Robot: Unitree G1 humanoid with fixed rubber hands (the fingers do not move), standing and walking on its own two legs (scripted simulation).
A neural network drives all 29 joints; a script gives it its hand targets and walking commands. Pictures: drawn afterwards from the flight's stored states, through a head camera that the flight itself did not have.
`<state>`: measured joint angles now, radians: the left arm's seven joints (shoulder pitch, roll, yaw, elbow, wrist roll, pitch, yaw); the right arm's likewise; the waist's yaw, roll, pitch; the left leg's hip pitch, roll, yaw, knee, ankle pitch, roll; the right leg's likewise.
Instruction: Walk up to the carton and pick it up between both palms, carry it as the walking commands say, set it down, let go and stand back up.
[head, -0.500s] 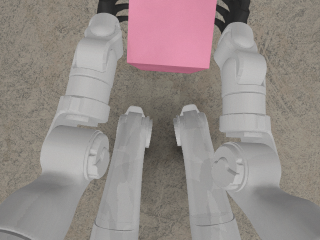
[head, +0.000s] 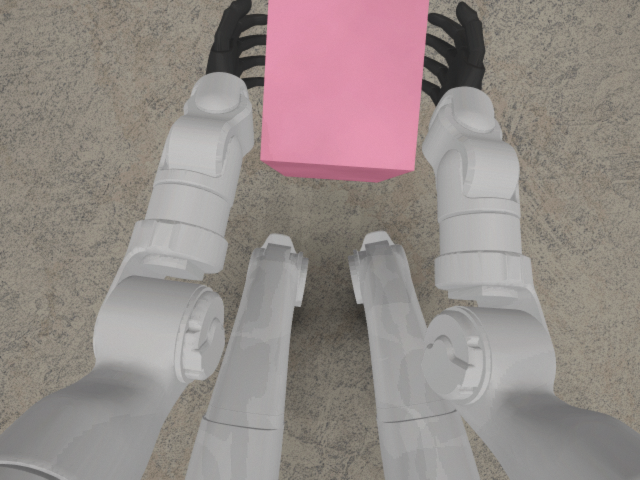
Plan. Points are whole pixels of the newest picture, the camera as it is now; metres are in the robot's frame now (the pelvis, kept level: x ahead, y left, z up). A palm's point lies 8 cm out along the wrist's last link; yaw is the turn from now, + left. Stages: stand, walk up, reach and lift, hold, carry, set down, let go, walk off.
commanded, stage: reach and lift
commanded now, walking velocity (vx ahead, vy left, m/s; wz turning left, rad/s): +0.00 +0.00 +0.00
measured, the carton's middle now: (339, 92) +0.51 -0.03 -0.14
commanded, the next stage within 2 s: none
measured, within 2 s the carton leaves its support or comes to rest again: neither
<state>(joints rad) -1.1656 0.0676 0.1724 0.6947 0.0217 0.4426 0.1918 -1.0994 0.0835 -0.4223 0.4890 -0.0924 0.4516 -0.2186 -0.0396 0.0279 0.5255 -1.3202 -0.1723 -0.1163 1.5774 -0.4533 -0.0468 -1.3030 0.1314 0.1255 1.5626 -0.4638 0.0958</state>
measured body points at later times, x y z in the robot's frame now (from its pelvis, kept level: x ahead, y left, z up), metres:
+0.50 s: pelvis +0.01 +0.00 +0.06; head +0.26 -0.01 +0.42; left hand +0.49 +0.10 -0.01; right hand +0.47 -0.14 +0.00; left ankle +0.15 +0.11 -0.53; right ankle +0.15 -0.14 -0.53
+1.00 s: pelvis +0.02 +0.00 +0.12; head +0.22 -0.02 +0.51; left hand +0.47 +0.09 +0.06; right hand +0.45 -0.14 +0.08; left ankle +0.15 +0.11 -0.53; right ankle +0.15 -0.14 -0.53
